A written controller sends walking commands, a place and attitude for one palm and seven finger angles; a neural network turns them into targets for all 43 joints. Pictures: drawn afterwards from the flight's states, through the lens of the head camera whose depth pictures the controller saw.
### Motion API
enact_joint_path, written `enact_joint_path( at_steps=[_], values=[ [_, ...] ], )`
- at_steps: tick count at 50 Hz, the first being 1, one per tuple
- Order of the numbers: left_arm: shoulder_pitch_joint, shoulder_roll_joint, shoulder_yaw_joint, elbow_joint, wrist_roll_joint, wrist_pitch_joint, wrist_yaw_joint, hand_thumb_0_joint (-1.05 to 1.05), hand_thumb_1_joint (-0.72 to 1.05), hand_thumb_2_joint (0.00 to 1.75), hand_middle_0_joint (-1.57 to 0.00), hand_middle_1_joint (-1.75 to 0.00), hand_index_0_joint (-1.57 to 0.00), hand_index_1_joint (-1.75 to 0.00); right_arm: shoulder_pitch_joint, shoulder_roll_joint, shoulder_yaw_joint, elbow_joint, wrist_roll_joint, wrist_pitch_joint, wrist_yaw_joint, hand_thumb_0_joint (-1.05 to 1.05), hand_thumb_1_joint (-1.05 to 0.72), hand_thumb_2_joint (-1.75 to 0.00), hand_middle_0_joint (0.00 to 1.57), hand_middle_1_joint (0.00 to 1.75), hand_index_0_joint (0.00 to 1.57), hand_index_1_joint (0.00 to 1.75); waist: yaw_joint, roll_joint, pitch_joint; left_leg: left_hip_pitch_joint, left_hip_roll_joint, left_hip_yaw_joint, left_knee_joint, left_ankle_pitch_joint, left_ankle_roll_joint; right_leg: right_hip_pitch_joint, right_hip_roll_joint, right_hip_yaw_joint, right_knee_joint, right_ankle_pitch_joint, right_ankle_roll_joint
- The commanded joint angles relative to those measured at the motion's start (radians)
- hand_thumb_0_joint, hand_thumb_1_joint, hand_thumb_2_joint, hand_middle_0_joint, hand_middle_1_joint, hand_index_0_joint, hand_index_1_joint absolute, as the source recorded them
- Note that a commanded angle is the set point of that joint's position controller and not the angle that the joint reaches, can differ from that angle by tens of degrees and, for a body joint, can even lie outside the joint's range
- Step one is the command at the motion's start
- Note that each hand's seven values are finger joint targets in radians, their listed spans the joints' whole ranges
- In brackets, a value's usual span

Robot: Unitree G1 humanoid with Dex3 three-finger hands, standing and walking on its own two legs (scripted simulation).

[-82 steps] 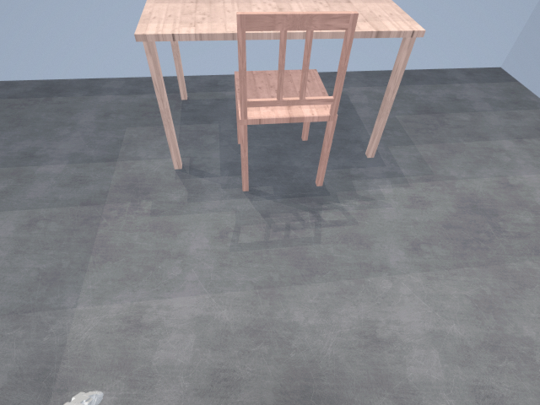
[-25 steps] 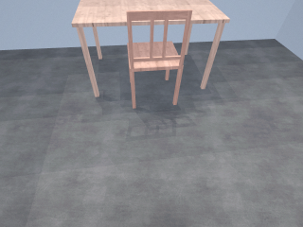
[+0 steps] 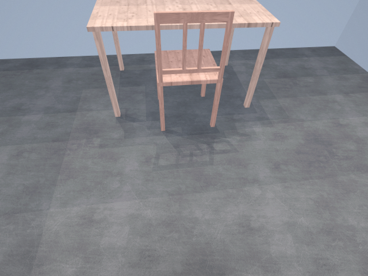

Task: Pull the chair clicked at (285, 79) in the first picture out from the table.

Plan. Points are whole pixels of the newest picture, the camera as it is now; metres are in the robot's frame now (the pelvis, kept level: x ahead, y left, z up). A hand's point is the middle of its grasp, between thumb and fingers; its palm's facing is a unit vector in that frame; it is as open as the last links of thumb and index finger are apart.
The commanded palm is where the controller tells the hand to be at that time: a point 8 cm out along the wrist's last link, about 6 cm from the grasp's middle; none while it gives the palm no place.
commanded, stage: walk to a spot facing it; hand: left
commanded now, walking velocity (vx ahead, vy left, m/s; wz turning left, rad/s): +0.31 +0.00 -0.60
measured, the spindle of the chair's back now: (184, 47) +1.29 +0.07 -0.12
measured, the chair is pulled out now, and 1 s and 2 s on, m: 0.00 0.00 0.00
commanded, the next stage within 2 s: turn to face it in 1.66 s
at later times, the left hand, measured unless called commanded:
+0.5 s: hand out of the picture +0.07 +0.15 -0.18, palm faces -0.11 -0.98 -0.18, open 7.4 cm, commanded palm none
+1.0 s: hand (137, 181) +0.43 +0.18 -0.18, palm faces -0.36 -0.91 -0.20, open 7.4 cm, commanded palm none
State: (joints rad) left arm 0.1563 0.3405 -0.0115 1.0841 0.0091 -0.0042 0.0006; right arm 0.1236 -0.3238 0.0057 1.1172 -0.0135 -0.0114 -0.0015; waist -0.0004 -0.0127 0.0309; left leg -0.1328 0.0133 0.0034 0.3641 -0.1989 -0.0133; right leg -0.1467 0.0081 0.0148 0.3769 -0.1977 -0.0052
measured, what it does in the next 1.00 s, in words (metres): walks ahead, turning right: left foot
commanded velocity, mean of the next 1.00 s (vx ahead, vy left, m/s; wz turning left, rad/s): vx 0.34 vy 0.00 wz -0.49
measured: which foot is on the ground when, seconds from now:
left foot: down 0.00-0.34, up 0.36-0.74, down 0.76-1.00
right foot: down 0.00-0.76, up 0.78-1.00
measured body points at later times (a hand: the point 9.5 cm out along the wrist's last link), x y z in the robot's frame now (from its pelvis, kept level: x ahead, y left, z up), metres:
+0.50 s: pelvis +0.09 -0.03 -0.01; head +0.11 -0.03 +0.44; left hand +0.08 +0.20 -0.16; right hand +0.08 -0.28 -0.16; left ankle +0.11 +0.10 -0.67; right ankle +0.03 -0.10 -0.75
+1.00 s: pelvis +0.30 +0.01 -0.01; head +0.31 +0.04 +0.44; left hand +0.45 +0.23 -0.16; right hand +0.24 -0.23 -0.14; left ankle +0.34 +0.08 -0.75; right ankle +0.25 -0.11 -0.64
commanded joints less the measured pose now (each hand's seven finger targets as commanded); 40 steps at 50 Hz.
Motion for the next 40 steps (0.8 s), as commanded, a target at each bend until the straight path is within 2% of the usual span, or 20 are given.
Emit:
enact_joint_path(
  at_steps=[1,3,7,11,13,15,16,17,18,19,21,24,29,33,34,36,37,38,39,40],
  values=[
    [-0.004,0.13,0.029,-0.041,0.0,-0.018,0.013,0.0,0.9,0.9,-0.2,-0.3,-0.2,-0.3,-0.019,-0.143,-0.022,-0.047,0.001,-0.017,-0.009,0.0,-0.9,-0.9,0.2,0.3,0.2,0.3,0.003,0.019,-0.072,0.025,0.109,-0.072,-0.048,0.074,0.026,-0.009,-0.122,0.113,-0.067,0.072,-0.02],
    [0.049,0.077,0.023,-0.032,0.006,0.004,0.009,0.0,0.9,0.9,-0.2,-0.3,-0.2,-0.3,0.043,-0.087,-0.016,-0.037,-0.005,-0.002,-0.008,0.0,-0.9,-0.9,0.2,0.3,0.2,0.3,0.002,0.008,-0.049,0.014,0.101,-0.043,-0.013,-0.105,0.019,-0.059,-0.1,0.135,-0.053,-0.126,-0.023],
    [0.079,0.08,0.049,-0.086,0.013,0.019,-0.013,0.0,0.9,0.9,-0.2,-0.3,-0.2,-0.3,0.08,-0.119,-0.046,-0.077,-0.01,0.003,-0.008,0.0,-0.9,-0.9,0.2,0.3,0.2,0.3,0.001,0.042,0.099,-0.074,0.135,-0.068,-0.03,-0.403,0.05,-0.223,-0.042,0.161,0.014,-0.351,-0.049],
    [0.09,0.001,0.065,-0.145,0.013,0.0,-0.03,0.0,0.9,0.9,-0.2,-0.3,-0.2,-0.3,0.145,-0.164,-0.085,-0.106,-0.004,-0.02,-0.014,0.0,-0.9,-0.9,0.2,0.3,0.2,0.3,-0.015,0.202,0.078,0.031,0.332,-0.222,-0.118,-0.382,0.162,-0.364,0.024,-0.017,0.349,-0.225,-0.022],
    [0.077,-0.016,0.072,-0.165,0.013,-0.008,-0.038,0.0,0.9,0.9,-0.2,-0.3,-0.2,-0.3,0.146,-0.14,-0.089,-0.115,-0.006,-0.03,-0.013,0.0,-0.9,-0.9,0.2,0.3,0.2,0.3,-0.011,0.176,0.073,0.023,0.355,-0.154,-0.074,-0.212,0.176,-0.345,-0.029,-0.041,0.361,-0.275,-0.012],
    [0.218,-0.039,0.081,-0.124,0.018,-0.02,-0.039,0.0,0.9,0.9,-0.2,-0.3,-0.2,-0.3,0.105,-0.106,-0.081,-0.123,-0.01,-0.031,-0.013,0.0,-0.9,-0.9,0.2,0.3,0.2,0.3,0.065,0.087,0.038,-0.135,0.269,0.007,0.164,-0.102,0.103,-0.06,-0.009,-0.078,0.172,-0.144,-0.026],
    [0.371,0.036,0.098,-0.078,0.023,-0.036,-0.029,0.0,0.9,0.9,-0.2,-0.3,-0.2,-0.3,0.075,-0.048,-0.07,-0.151,-0.001,-0.032,-0.008,0.0,-0.9,-0.9,0.2,0.3,0.2,0.3,0.127,-0.165,-0.009,-0.342,0.14,0.147,0.517,-0.136,0.032,0.151,-0.145,0.197,-0.017,-0.158,-0.084],
    [0.491,0.128,0.113,-0.047,0.011,-0.047,-0.009,0.0,0.9,0.9,-0.2,-0.3,-0.2,-0.3,-0.011,0.006,-0.054,-0.221,0.0,-0.045,0.002,0.0,-0.9,-0.9,0.2,0.3,0.2,0.3,0.154,-0.358,-0.003,-0.608,0.027,0.158,0.761,-0.392,-0.008,0.255,-0.364,0.588,-0.153,-0.008,-0.193],
    [0.51,0.111,0.109,-0.044,0.002,-0.05,0.008,0.0,0.9,0.9,-0.2,-0.3,-0.2,-0.3,-0.061,-0.026,-0.058,-0.233,-0.002,-0.049,-0.003,0.0,-0.9,-0.9,0.2,0.3,0.2,0.3,0.156,-0.228,0.006,-0.652,0.067,0.036,0.831,-0.357,0.0,0.248,-0.38,0.624,-0.144,0.096,-0.227],
    [0.467,0.078,0.101,-0.047,0.007,-0.051,0.011,0.0,0.9,0.9,-0.2,-0.3,-0.2,-0.3,-0.091,-0.006,-0.06,-0.23,-0.002,-0.052,-0.002,0.0,-0.9,-0.9,0.2,0.3,0.2,0.3,0.133,-0.12,0.055,-0.672,0.094,0.017,0.871,-0.287,-0.004,0.204,-0.363,0.577,-0.127,0.117,-0.259],
    [0.382,0.014,0.082,-0.075,0.012,-0.056,0.012,0.0,0.9,0.9,-0.2,-0.3,-0.2,-0.3,-0.05,0.018,-0.063,-0.206,-0.01,-0.045,0.004,0.0,-0.9,-0.9,0.2,0.3,0.2,0.3,0.068,-0.011,0.064,-0.616,0.122,0.017,0.83,-0.169,-0.021,0.114,-0.301,0.427,-0.127,0.12,-0.237],
    [0.33,-0.006,0.082,-0.081,0.015,-0.07,0.015,0.0,0.9,0.9,-0.2,-0.3,-0.2,-0.3,0.014,0.048,-0.072,-0.189,-0.008,-0.025,0.015,0.0,-0.9,-0.9,0.2,0.3,0.2,0.3,0.016,-0.067,0.049,-0.558,0.121,0.035,0.754,-0.062,-0.042,0.042,-0.241,0.295,-0.165,0.119,-0.205],
    [0.354,-0.016,0.086,-0.058,0.017,-0.077,0.021,0.0,0.9,0.9,-0.2,-0.3,-0.2,-0.3,-0.074,0.073,-0.075,-0.243,-0.003,-0.029,0.029,0.0,-0.9,-0.9,0.2,0.3,0.2,0.3,0.035,-0.086,0.066,-0.569,0.11,0.053,0.585,0.023,-0.043,0.07,-0.208,0.245,-0.17,0.171,-0.187],
    [0.332,-0.002,0.093,-0.054,0.023,-0.067,0.023,0.0,0.9,0.9,-0.2,-0.3,-0.2,-0.3,-0.111,0.086,-0.071,-0.272,0.005,-0.044,0.033,0.0,-0.9,-0.9,0.2,0.3,0.2,0.3,0.043,-0.129,0.07,-0.379,0.074,0.075,0.373,-0.002,-0.017,0.029,-0.204,0.231,-0.13,0.228,-0.156],
    [0.316,0.006,0.099,-0.06,0.021,-0.065,0.023,0.0,0.9,0.9,-0.2,-0.3,-0.2,-0.3,-0.091,0.078,-0.073,-0.267,0.006,-0.048,0.03,0.0,-0.9,-0.9,0.2,0.3,0.2,0.3,0.034,-0.133,0.069,-0.308,0.062,0.078,0.333,-0.011,-0.009,0.005,-0.202,0.23,-0.107,0.244,-0.153],
    [0.281,0.007,0.107,-0.068,0.015,-0.064,0.021,0.0,0.9,0.9,-0.2,-0.3,-0.2,-0.3,0.094,0.042,-0.083,-0.211,-0.001,-0.059,0.01,0.0,-0.9,-0.9,0.2,0.3,0.2,0.3,-0.051,-0.083,-0.011,-0.04,0.019,0.095,0.18,0.024,0.007,-0.038,-0.134,0.185,0.103,0.376,-0.119],
    [0.298,-0.024,0.107,-0.072,0.008,-0.063,0.014,0.0,0.9,0.9,-0.2,-0.3,-0.2,-0.3,0.26,-0.028,-0.099,-0.165,-0.01,-0.064,-0.007,0.0,-0.9,-0.9,0.2,0.3,0.2,0.3,-0.107,0.019,-0.126,0.22,0.096,0.024,0.15,0.024,0.028,-0.138,-0.086,0.149,0.335,0.302,-0.092],
    [0.363,-0.094,0.105,-0.088,-0.003,-0.055,0.001,0.0,0.9,0.9,-0.2,-0.3,-0.2,-0.3,0.381,-0.162,-0.128,-0.142,-0.023,-0.066,-0.015,0.0,-0.9,-0.9,0.2,0.3,0.2,0.3,-0.118,0.322,-0.254,0.413,0.41,-0.379,0.069,-0.042,0.117,-0.358,0.055,0.01,0.695,-0.212,-0.037],
    [0.295,-0.095,0.1,-0.122,0.002,-0.064,-0.002,0.0,0.9,0.9,-0.2,-0.3,-0.2,-0.3,0.398,-0.159,-0.117,-0.143,-0.016,-0.055,-0.015,0.0,-0.9,-0.9,0.2,0.3,0.2,0.3,-0.117,0.283,-0.207,0.311,0.509,-0.555,-0.093,-0.149,0.18,-0.451,0.055,0.039,0.885,-0.371,-0.042],
    [0.245,-0.088,0.1,-0.126,0.009,-0.056,0.0,0.0,0.9,0.9,-0.2,-0.3,-0.2,-0.3,0.298,-0.1,-0.106,-0.154,-0.012,-0.055,-0.016,0.0,-0.9,-0.9,0.2,0.3,0.2,0.3,-0.087,0.234,-0.131,0.163,0.502,-0.501,-0.156,-0.353,0.175,-0.494,-0.003,0.049,0.99,-0.313,-0.046]
  ],
)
